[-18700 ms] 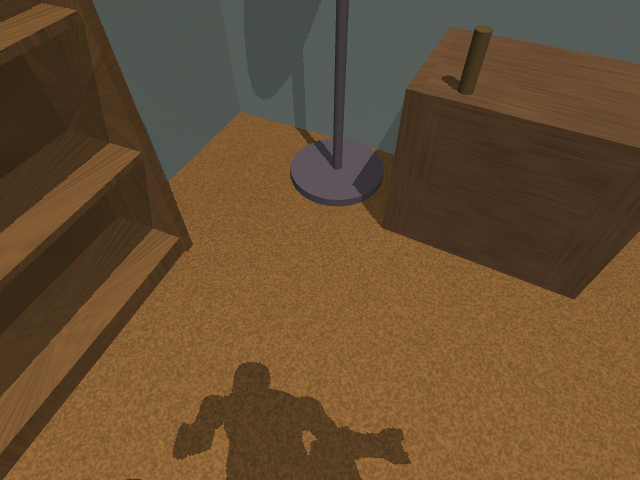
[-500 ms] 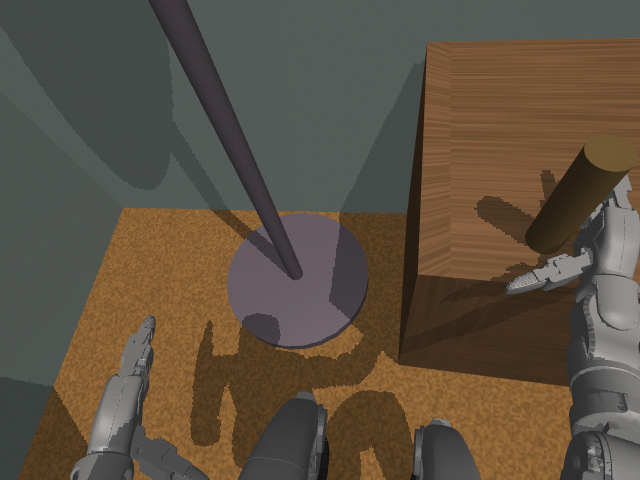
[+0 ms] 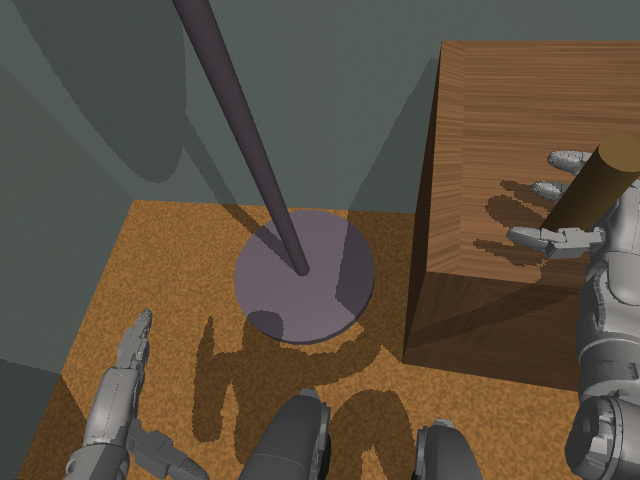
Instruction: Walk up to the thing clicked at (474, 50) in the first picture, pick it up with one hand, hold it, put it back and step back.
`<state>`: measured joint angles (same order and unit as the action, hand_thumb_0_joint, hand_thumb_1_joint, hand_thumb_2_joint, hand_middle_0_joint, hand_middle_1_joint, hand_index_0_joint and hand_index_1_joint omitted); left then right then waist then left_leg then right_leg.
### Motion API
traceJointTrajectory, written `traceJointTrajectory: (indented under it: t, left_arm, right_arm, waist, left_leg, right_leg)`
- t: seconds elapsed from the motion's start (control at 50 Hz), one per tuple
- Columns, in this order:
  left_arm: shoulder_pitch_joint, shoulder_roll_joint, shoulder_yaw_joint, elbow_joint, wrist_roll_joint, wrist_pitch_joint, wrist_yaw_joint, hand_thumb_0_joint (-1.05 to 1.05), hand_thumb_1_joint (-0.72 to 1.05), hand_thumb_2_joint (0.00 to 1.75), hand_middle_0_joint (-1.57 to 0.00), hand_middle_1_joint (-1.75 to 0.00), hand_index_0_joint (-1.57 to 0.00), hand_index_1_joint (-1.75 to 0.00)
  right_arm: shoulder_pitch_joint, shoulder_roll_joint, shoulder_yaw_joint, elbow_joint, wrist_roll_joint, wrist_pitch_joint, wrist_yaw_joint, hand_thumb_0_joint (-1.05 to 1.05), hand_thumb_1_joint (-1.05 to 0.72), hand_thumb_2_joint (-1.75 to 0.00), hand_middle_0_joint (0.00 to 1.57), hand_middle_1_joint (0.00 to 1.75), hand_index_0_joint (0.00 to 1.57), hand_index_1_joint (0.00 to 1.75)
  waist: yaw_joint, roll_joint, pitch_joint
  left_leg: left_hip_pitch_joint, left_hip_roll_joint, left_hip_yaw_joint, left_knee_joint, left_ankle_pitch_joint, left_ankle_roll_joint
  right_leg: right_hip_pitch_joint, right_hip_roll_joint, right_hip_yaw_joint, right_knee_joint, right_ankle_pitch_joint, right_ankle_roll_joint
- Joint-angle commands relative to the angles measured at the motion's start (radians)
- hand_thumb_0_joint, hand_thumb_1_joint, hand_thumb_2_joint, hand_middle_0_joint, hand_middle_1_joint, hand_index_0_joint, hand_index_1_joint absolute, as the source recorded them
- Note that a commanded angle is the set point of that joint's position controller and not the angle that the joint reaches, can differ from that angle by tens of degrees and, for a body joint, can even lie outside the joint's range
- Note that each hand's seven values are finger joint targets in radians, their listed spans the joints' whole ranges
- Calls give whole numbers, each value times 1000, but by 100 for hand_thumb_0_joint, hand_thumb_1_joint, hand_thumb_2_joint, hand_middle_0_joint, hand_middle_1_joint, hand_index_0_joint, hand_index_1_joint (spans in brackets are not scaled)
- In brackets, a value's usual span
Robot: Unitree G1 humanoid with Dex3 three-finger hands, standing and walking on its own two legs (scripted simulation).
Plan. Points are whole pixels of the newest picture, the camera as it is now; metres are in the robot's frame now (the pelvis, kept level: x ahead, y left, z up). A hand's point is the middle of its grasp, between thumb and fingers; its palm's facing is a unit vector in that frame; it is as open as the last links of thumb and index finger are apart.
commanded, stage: close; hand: right
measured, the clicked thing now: (583, 203) +0.44 -0.21 +0.04
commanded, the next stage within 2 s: settle in 0.10 s
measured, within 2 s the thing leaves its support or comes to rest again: leaves its support in 0.42 s
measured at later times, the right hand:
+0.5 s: hand (572, 196) +0.46 -0.21 +0.02, palm faces +0.16 +0.99 +0.01, open 5.8 cm
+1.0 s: hand (579, 169) +0.47 -0.20 +0.07, palm faces +0.16 +0.99 +0.01, open 5.8 cm
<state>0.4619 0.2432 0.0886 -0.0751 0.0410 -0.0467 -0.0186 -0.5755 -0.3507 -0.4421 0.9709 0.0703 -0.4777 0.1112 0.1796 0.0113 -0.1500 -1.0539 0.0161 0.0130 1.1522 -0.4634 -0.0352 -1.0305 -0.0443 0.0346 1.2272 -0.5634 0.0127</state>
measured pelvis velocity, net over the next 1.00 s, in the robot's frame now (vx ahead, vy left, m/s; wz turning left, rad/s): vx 0.01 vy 0.00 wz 0.00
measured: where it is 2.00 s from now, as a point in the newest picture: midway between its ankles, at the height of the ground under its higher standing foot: outside the picture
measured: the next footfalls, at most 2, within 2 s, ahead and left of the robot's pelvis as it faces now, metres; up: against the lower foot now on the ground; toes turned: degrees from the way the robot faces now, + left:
none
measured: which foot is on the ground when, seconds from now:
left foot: down 0.00-1.00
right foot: down 0.00-1.00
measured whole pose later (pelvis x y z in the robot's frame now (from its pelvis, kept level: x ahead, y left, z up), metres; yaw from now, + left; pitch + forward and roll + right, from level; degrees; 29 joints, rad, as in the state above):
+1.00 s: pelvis +0.01 +0.00 +0.02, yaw +0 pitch +19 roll +2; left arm 0.43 0.24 0.07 0.03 0.03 -0.03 -0.01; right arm -0.64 -0.37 -0.44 0.97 0.07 -0.39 0.11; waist 0.16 0.00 -0.13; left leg -0.95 0.02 0.01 1.06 -0.44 -0.03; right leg -0.92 -0.04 0.03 1.12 -0.53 0.02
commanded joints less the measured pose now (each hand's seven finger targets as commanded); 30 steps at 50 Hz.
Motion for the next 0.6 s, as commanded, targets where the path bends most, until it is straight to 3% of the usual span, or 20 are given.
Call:
traceJointTrajectory:
  t: [0.0, 0.06, 0.12, 0.16, 0.18, 0.22, 0.24, 0.26, 0.3, 0.34, 0.36, 0.4, 0.42, 0.44, 0.48, 0.5, 0.52, 0.54, 0.56, 0.58]
  left_arm:
    - [23, 139, 88, -227, 6, -60, 14, 0, -53, 4, -4, -5, -5, -4]
    - [93, 123, 75, -182, 8, -59, 11, 0, -52, 3, -4, -5, -5, -4]
    - [80, 152, 90, -229, 17, -64, 12, 0, -53, 3, -4, -5, -5, -4]
    - [90, 136, 78, -151, 24, -60, 8, 0, -53, 4, -5, -5, -5, -4]
    - [81, 138, 90, -132, 19, -60, 7, 0, -53, 4, -5, -5, -5, -4]
    - [4, 182, 126, -219, 19, -70, 15, 0, -57, 6, -6, -6, -6, -6]
    - [-8, 186, 115, -266, 20, -69, 13, 0, -57, 6, -6, -6, -6, -6]
    - [9, 189, 118, -252, 22, -62, 13, 0, -56, 6, -6, -6, -6, -6]
    - [78, 142, 72, -183, 18, -47, 5, 0, -56, 6, -6, -6, -6, -6]
    - [22, 143, 64, -259, 15, -51, 11, 0, -56, 5, -6, -6, -6, -6]
    - [27, 160, 80, -252, 16, -48, 15, 0, -56, 5, -6, -6, -6, -6]
    - [73, 154, 71, -160, 17, -32, 12, 0, -56, 5, -6, -6, -6, -6]
    - [83, 153, 82, -140, 10, -32, 13, 0, -55, 5, -6, -6, -6, -6]
    - [59, 168, 94, -152, 8, -34, 16, 0, -55, 5, -6, -6, -6, -6]
    - [12, 192, 109, -218, 10, -38, 20, 0, -54, 5, -6, -6, -6, -6]
    - [44, 182, 99, -168, 10, -30, 20, 0, -54, 5, -6, -6, -6, -6]
    - [74, 146, 77, -93, 12, -24, 14, 0, -54, 5, -6, -6, -6, -6]
    - [83, 137, 75, -57, 5, -22, 11, 0, -54, 5, -6, -6, -6, -6]
    - [43, 149, 86, -78, 5, -29, 13, 0, -53, 4, -6, -6, -6, -6]
    - [-12, 172, 100, -151, 3, -36, 18, 0, -53, 4, -6, -6, -6, -6]
  right_arm:
    - [-372, -220, -29, -172, -5, -93, -4, 0, -1, -76, 113, 98, 114, 98]
    - [-373, -219, -24, -135, -8, -100, 10, 0, -16, -83, 120, 105, 121, 105]
    - [-453, -289, -46, -267, -12, -115, 14, 0, -28, -92, 129, 114, 129, 114]
    - [-427, -231, -24, -164, -8, -99, 13, 0, -33, -97, 135, 119, 135, 119]
    - [-391, -208, -24, -89, -2, -90, 8, 0, -38, -100, 137, 122, 137, 122]
    - [-441, -277, -61, -201, -2, -100, -4, 0, -40, -116, 130, 130, 132, 130]
    - [-466, -304, -67, -255, -6, -104, -8, 0, -41, -119, 130, 131, 132, 131]
    - [-430, -284, -54, -201, -15, -96, -7, 0, -44, -121, 133, 134, 135, 134]
    - [-349, -189, -7, -113, -10, -79, 3, 0, -47, -125, 133, 137, 135, 137]
    - [-471, -292, -40, -280, -18, -89, -2, 0, -51, -128, 135, 139, 137, 139]
    - [-473, -300, -43, -275, -16, -84, 2, 0, -50, -128, 137, 141, 139, 141]
    - [-402, -249, -30, -186, -4, -59, 1, 0, -51, -130, 139, 142, 141, 142]
    - [-414, -243, -29, -189, 4, -54, 0, 0, -49, -128, 139, 141, 141, 141]
    - [-419, -251, -42, -184, 6, -50, -5, 0, -52, -129, 139, 142, 141, 142]
    - [-498, -303, -51, -304, 1, -58, -11, 0, -53, -129, 141, 143, 143, 143]
    - [-466, -279, -38, -253, -1, -47, -14, 0, -52, -128, 143, 143, 144, 143]
    - [-389, -214, -7, -140, -5, -32, -12, 0, -54, -129, 143, 143, 145, 144]
    - [-365, -169, 12, -103, 2, -23, -9, 0, -53, -130, 143, 144, 145, 144]
    - [-401, -188, 6, -145, -2, -28, -9, 0, -51, -129, 143, 144, 145, 144]
    - [-471, -255, -23, -240, -6, -33, -11, 0, -50, -127, 141, 142, 143, 142]
  waist:
    - [24, -48, -369]
    - [30, -107, -371]
    - [17, -224, -541]
    - [25, -224, -444]
    - [33, -180, -380]
    - [24, -199, -485]
    - [10, -199, -565]
    - [11, -190, -541]
    - [19, -151, -424]
    - [-5, -216, -590]
    - [9, -212, -591]
    - [-7, -186, -462]
    - [12, -186, -432]
    - [18, -161, -433]
    - [10, -197, -542]
    - [5, -177, -477]
    - [0, -165, -359]
    - [11, -138, -295]
    - [13, -143, -322]
    - [5, -168, -427]
  left_leg:
    - [302, -24, -17, -142, 180, 39]
    - [242, -33, 0, -112, 228, 46]
    - [233, -37, 19, -71, 299, 56]
    - [183, -39, 27, -61, 281, 57]
    - [160, -40, 28, -65, 256, 56]
    - [191, -36, 24, -65, 255, 57]
    - [234, -37, 28, -69, 261, 57]
    - [224, -40, 33, -71, 248, 58]
    - [218, -44, 42, -80, 244, 56]
    - [284, -39, 32, -67, 317, 56]
    - [275, -41, 38, -67, 326, 56]
    - [247, -45, 43, -86, 290, 57]
    - [230, -44, 41, -94, 276, 56]
    - [231, -43, 39, -105, 271, 54]
    - [292, -40, 33, -109, 309, 54]
    - [275, -42, 35, -117, 293, 55]
    - [235, -44, 35, -124, 267, 55]
    - [215, -45, 39, -130, 245, 55]
    - [221, -42, 36, -127, 252, 54]
    - [247, -39, 36, -124, 280, 53]
  right_leg:
    - [111, 25, -11, -158, 207, -30]
    - [156, 29, -11, -150, 258, -21]
    - [297, 24, -2, -143, 380, -4]
    - [252, 22, 4, -136, 386, 0]
    - [186, 23, 5, -132, 334, -6]
    - [209, 19, 10, -135, 321, -7]
    - [250, 18, 11, -141, 328, -4]
    - [255, 18, 11, -146, 324, -3]
    - [203, 21, 17, -160, 324, -3]
    - [278, 24, 9, -149, 409, 0]
    - [306, 19, 12, -147, 437, 2]
    - [267, 23, 9, -172, 392, 2]
    - [257, 19, 12, -178, 370, -1]
    - [260, 18, 12, -181, 360, -5]
    - [326, 19, 4, -184, 394, -3]
    - [310, 18, 3, -194, 387, -3]
    - [264, 23, -4, -201, 360, -3]
    - [227, 22, 2, -216, 328, -5]
    - [231, 19, 7, -217, 337, -6]
    - [299, 13, 12, -217, 373, -4]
